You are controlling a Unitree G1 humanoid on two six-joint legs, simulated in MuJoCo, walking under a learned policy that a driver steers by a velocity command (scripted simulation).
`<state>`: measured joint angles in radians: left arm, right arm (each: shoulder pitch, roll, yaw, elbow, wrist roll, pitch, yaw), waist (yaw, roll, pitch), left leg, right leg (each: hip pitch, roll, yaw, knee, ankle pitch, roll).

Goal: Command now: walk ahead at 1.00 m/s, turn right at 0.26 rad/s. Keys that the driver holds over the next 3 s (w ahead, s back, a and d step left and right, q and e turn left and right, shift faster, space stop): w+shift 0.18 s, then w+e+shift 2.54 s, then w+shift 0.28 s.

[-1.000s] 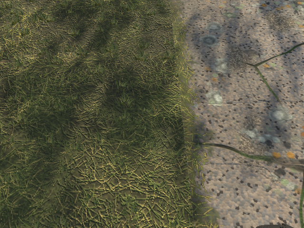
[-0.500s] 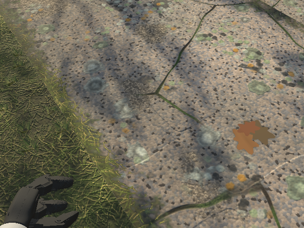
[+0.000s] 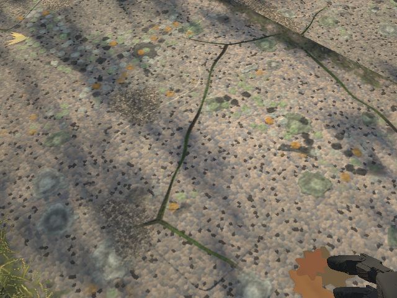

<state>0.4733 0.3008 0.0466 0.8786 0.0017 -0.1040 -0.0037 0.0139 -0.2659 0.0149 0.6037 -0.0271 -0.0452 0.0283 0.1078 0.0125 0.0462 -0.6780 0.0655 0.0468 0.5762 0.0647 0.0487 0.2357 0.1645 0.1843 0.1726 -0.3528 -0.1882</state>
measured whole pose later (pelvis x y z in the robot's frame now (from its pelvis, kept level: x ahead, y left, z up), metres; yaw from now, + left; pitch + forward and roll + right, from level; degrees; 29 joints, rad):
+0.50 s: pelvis +0.51 -0.02 -0.01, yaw -12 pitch +2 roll +1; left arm 0.00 0.26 -0.02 0.70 0.02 -0.07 -0.06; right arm 0.51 -0.25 -0.03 0.92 -0.03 -0.07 -0.02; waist -0.04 -0.01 0.03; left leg 0.27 0.01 0.24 0.39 -0.39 -0.03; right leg -0.59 0.08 -0.11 0.60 -0.07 -0.21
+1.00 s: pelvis +0.99 -0.16 +0.00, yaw -39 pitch +2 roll +2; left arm 0.36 0.36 0.07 0.85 0.01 -0.06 0.00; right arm 0.11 -0.28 -0.01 0.63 -0.06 -0.06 -0.02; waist 0.07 -0.02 0.04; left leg -0.43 0.03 0.04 0.63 -0.23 -0.03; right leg -0.23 0.13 0.13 1.25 -0.36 -0.13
